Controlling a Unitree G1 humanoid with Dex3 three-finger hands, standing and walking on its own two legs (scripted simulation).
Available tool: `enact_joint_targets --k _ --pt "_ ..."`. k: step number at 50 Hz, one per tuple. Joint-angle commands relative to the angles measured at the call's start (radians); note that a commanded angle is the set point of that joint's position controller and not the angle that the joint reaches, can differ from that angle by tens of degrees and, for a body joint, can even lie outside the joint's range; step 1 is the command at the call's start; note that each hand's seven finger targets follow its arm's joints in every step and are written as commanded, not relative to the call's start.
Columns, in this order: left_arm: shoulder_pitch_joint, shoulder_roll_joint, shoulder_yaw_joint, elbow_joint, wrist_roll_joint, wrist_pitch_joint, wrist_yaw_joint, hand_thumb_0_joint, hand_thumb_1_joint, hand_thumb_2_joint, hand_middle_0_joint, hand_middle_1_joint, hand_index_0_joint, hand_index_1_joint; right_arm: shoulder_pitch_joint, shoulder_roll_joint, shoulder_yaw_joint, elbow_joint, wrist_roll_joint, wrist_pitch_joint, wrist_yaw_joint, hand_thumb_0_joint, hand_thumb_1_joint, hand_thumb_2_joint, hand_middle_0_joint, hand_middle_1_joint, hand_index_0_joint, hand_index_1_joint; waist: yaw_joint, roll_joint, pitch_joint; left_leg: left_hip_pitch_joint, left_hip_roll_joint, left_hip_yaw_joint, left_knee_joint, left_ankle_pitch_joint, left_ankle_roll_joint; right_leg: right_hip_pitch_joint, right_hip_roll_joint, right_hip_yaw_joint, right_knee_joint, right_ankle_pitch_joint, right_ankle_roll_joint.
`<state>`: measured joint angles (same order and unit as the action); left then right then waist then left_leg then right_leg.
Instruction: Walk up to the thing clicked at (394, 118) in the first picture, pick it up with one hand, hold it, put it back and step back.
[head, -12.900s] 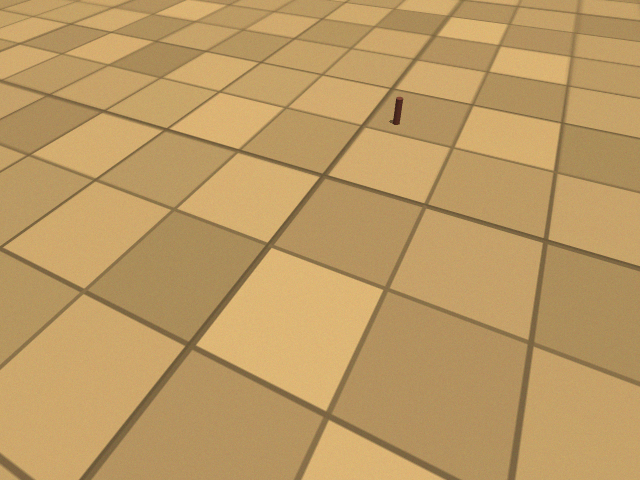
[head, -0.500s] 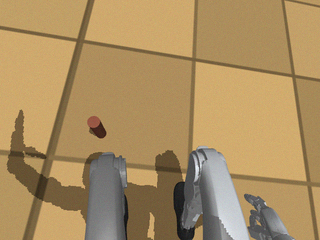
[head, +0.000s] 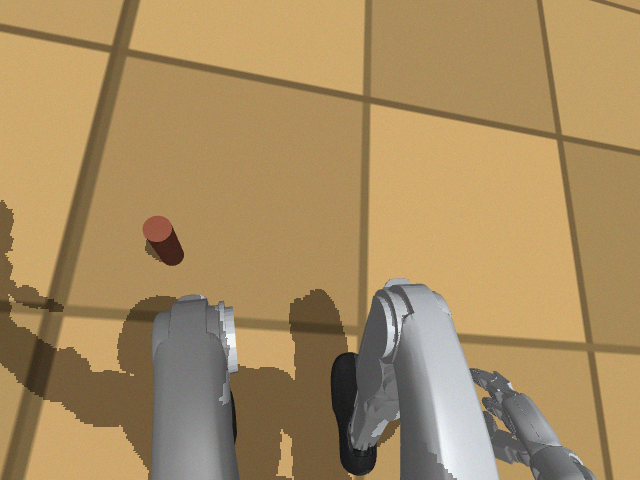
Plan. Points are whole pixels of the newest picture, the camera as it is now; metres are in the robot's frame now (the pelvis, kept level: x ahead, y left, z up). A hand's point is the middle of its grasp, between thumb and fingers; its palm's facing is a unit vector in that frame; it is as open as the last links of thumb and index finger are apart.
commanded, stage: approach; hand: left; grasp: from the side
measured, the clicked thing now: (165, 243) +0.44 +0.21 -0.27
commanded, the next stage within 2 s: close in in 0.24 s
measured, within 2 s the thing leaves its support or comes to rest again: neither
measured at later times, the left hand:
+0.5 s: hand (118, 256) +0.41 +0.27 -0.21, palm faces +0.03 -1.00 +0.07, open 17.5 cm
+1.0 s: hand (158, 251) +0.42 +0.22 -0.23, palm faces +0.06 -1.00 +0.04, open 17.5 cm
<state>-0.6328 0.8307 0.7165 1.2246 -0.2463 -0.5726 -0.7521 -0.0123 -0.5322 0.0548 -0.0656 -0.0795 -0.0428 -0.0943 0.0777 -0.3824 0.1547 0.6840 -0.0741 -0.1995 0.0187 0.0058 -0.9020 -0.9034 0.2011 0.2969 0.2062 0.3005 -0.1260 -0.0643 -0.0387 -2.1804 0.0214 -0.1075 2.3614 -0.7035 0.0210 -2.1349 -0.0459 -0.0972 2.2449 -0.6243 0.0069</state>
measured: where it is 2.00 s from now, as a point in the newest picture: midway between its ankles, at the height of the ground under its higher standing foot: (288, 449)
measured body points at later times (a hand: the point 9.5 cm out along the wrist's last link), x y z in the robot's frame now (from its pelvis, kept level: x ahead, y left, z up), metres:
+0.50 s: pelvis -0.01 +0.01 -0.06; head +0.23 +0.15 +0.29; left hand +0.40 +0.32 -0.21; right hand +0.16 -0.25 -0.11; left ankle +0.08 +0.12 -0.32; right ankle +0.12 -0.12 -0.32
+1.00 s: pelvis -0.02 +0.02 -0.07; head +0.21 +0.18 +0.28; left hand +0.41 +0.27 -0.23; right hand +0.10 -0.25 -0.09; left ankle +0.08 +0.12 -0.32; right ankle +0.12 -0.12 -0.32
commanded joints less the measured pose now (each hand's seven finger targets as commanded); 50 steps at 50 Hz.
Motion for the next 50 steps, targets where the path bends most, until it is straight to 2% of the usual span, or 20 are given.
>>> enact_joint_targets --k 1,4,7,10,14,17,21,25,27,30,32,33,34,35,36,40,42,43,46,50 --pt "-0.192 0.303 0.042 -0.110 -0.041 -0.161 0.007 0.000 -0.501 0.065 -0.055 -0.084 -0.035 -0.097 0.067 -0.257 -0.052 -0.064 -0.018 -0.032 -0.003 0.000 -0.899 -0.902 0.199 0.300 0.199 0.300 -0.016 0.216 -0.529 0.372 -0.006 0.013 -0.238 0.092 -0.003 0.270 0.052 -0.048 -0.154 0.042 -0.042" --pt "-0.189 0.327 0.040 -0.096 -0.031 -0.222 0.028 0.000 -0.503 0.079 -0.053 -0.082 -0.028 -0.099 0.031 -0.275 -0.022 -0.073 -0.040 -0.021 0.005 0.000 -0.907 -0.905 0.199 0.300 0.199 0.300 -0.021 0.269 -0.515 0.387 0.001 0.000 -0.226 0.085 -0.013 0.262 0.055 -0.067 -0.121 0.044 -0.045" --pt "-0.202 0.385 0.055 -0.104 -0.009 -0.269 0.053 0.000 -0.510 0.093 -0.048 -0.081 -0.021 -0.101 0.003 -0.293 0.011 -0.068 -0.070 0.000 0.008 0.000 -0.911 -0.908 0.198 0.300 0.199 0.300 -0.020 0.357 -0.532 0.443 0.009 -0.008 -0.201 0.147 -0.025 0.277 0.058 -0.080 -0.083 0.093 -0.047" --pt "-0.153 0.336 0.024 -0.090 0.012 -0.303 0.072 0.000 -0.497 0.096 -0.050 -0.086 -0.023 -0.105 -0.027 -0.306 0.032 -0.069 -0.101 0.023 0.014 0.000 -0.918 -0.910 0.198 0.300 0.199 0.300 -0.036 0.425 -0.532 0.513 0.021 -0.032 -0.186 0.204 -0.042 0.260 0.062 -0.102 -0.052 0.129 -0.049" --pt "-0.170 0.263 -0.033 -0.101 0.008 -0.357 0.101 0.000 -0.536 0.071 -0.058 -0.089 -0.036 -0.103 -0.073 -0.324 0.059 -0.065 -0.130 0.043 0.020 0.000 -0.929 -0.911 0.198 0.300 0.199 0.300 -0.084 0.476 -0.499 0.566 0.029 -0.070 -0.169 0.237 -0.059 0.223 0.063 -0.134 -0.018 0.147 -0.046" --pt "-0.177 0.172 -0.104 -0.023 0.001 -0.396 0.130 0.000 -0.566 0.075 -0.055 -0.095 -0.035 -0.107 -0.096 -0.322 0.089 -0.060 -0.148 0.049 0.027 0.000 -0.931 -0.911 0.199 0.300 0.199 0.300 -0.139 0.403 -0.436 0.501 0.031 -0.089 -0.126 0.209 -0.053 0.231 0.071 -0.155 -0.015 0.149 -0.039" --pt "-0.166 0.165 -0.111 0.049 0.005 -0.455 0.212 0.000 -0.611 0.015 -0.063 -0.076 -0.055 -0.077 -0.141 -0.327 0.130 -0.078 -0.173 0.063 0.040 0.000 -0.942 -0.910 0.198 0.300 0.199 0.300 -0.143 0.323 -0.371 0.414 0.027 -0.094 -0.087 0.180 -0.043 0.287 0.080 -0.169 -0.020 0.157 -0.027" --pt "-0.181 0.185 -0.081 0.040 0.019 -0.520 0.314 0.000 -0.611 0.001 -0.067 -0.077 -0.067 -0.071 -0.164 -0.333 0.162 -0.089 -0.199 0.083 0.057 0.000 -0.942 -0.908 0.199 0.300 0.199 0.300 -0.140 0.333 -0.356 0.394 0.023 -0.101 -0.074 0.170 -0.045 0.325 0.088 -0.187 -0.013 0.168 -0.022" --pt "-0.177 0.193 -0.080 0.026 0.042 -0.544 0.357 0.000 -0.607 0.009 -0.064 -0.073 -0.064 -0.067 -0.160 -0.334 0.169 -0.090 -0.212 0.092 0.066 0.000 -0.939 -0.907 0.199 0.300 0.199 0.300 -0.138 0.362 -0.356 0.400 0.024 -0.102 -0.077 0.174 -0.051 0.342 0.093 -0.194 -0.010 0.175 -0.023" --pt "-0.154 0.156 -0.117 0.049 0.082 -0.562 0.407 0.000 -0.578 0.009 -0.062 -0.072 -0.065 -0.063 -0.178 -0.345 0.168 -0.099 -0.226 0.105 0.074 0.000 -0.934 -0.905 0.199 0.300 0.199 0.300 -0.157 0.378 -0.316 0.407 0.028 -0.111 -0.089 0.163 -0.058 0.321 0.094 -0.209 -0.009 0.176 -0.023" --pt "-0.142 0.138 -0.146 0.079 0.106 -0.564 0.431 0.000 -0.557 0.012 -0.059 -0.065 -0.061 -0.056 -0.180 -0.353 0.170 -0.105 -0.234 0.115 0.078 0.000 -0.930 -0.904 0.199 0.300 0.199 0.300 -0.179 0.391 -0.275 0.396 0.031 -0.122 -0.100 0.144 -0.060 0.310 0.093 -0.220 -0.007 0.170 -0.022" --pt "-0.123 0.131 -0.163 0.088 0.111 -0.564 0.440 0.000 -0.579 0.005 -0.063 -0.067 -0.064 -0.058 -0.185 -0.350 0.172 -0.108 -0.238 0.121 0.082 0.000 -0.933 -0.905 0.199 0.300 0.199 0.300 -0.175 0.370 -0.268 0.372 0.029 -0.121 -0.094 0.122 -0.056 0.313 0.096 -0.220 -0.013 0.158 -0.023" --pt "-0.133 0.110 -0.188 0.085 0.114 -0.565 0.445 0.000 -0.566 0.000 -0.061 -0.064 -0.064 -0.053 -0.188 -0.355 0.169 -0.105 -0.241 0.125 0.082 0.000 -0.934 -0.905 0.199 0.300 0.199 0.300 -0.195 0.360 -0.251 0.370 0.032 -0.132 -0.098 0.110 -0.057 0.294 0.095 -0.226 -0.012 0.152 -0.021" --pt "-0.150 0.122 -0.200 0.076 0.113 -0.570 0.451 0.000 -0.567 0.001 -0.061 -0.064 -0.064 -0.053 -0.192 -0.356 0.177 -0.114 -0.241 0.128 0.085 0.000 -0.931 -0.904 0.199 0.300 0.199 0.300 -0.196 0.362 -0.240 0.350 0.029 -0.132 -0.100 0.082 -0.053 0.296 0.097 -0.228 -0.016 0.137 -0.021" --pt "-0.154 0.092 -0.226 0.073 0.110 -0.570 0.455 0.000 -0.570 0.000 -0.062 -0.061 -0.067 -0.047 -0.199 -0.359 0.179 -0.118 -0.239 0.128 0.087 0.000 -0.931 -0.903 0.199 0.300 0.199 0.300 -0.210 0.344 -0.233 0.354 0.028 -0.139 -0.099 0.070 -0.051 0.291 0.095 -0.232 -0.022 0.138 -0.016" --pt "-0.173 0.094 -0.244 0.076 0.085 -0.584 0.486 0.000 -0.593 0.000 -0.067 -0.069 -0.076 -0.053 -0.209 -0.361 0.192 -0.126 -0.243 0.128 0.089 0.000 -0.927 -0.902 0.199 0.300 0.199 0.300 -0.220 0.283 -0.217 0.296 0.023 -0.141 -0.072 0.002 -0.032 0.300 0.103 -0.230 -0.036 0.101 -0.009" --pt "-0.198 0.098 -0.246 0.087 0.082 -0.598 0.507 0.000 -0.590 0.005 -0.064 -0.070 -0.073 -0.054 -0.201 -0.368 0.200 -0.123 -0.249 0.130 0.093 0.000 -0.925 -0.902 0.199 0.300 0.199 0.300 -0.236 0.289 -0.207 0.307 0.023 -0.160 -0.077 -0.001 -0.037 0.295 0.103 -0.239 -0.029 0.100 -0.006" --pt "-0.188 0.093 -0.237 0.095 0.081 -0.604 0.519 0.000 -0.582 0.017 -0.061 -0.073 -0.069 -0.059 -0.205 -0.366 0.206 -0.130 -0.254 0.130 0.094 0.000 -0.922 -0.902 0.199 0.300 0.199 0.300 -0.232 0.282 -0.215 0.325 0.026 -0.165 -0.078 0.014 -0.039 0.303 0.103 -0.240 -0.028 0.113 -0.006" --pt "-0.193 0.117 -0.240 0.131 0.104 -0.625 0.555 0.000 -0.573 0.042 -0.066 -0.080 -0.069 -0.070 -0.219 -0.363 0.217 -0.136 -0.261 0.138 0.096 0.000 -0.921 -0.903 0.199 0.300 0.199 0.300 -0.230 0.277 -0.159 0.285 0.029 -0.174 -0.089 -0.037 -0.036 0.284 0.108 -0.244 -0.030 0.073 -0.009" --pt "-0.154 0.120 -0.243 0.147 0.135 -0.647 0.587 0.000 -0.502 0.078 -0.052 -0.075 -0.052 -0.069 -0.224 -0.367 0.225 -0.142 -0.281 0.150 0.099 0.000 -0.914 -0.904 0.199 0.300 0.199 0.300 -0.223 0.322 -0.158 0.334 0.036 -0.180 -0.094 0.011 -0.048 0.293 0.109 -0.247 -0.018 0.114 -0.010"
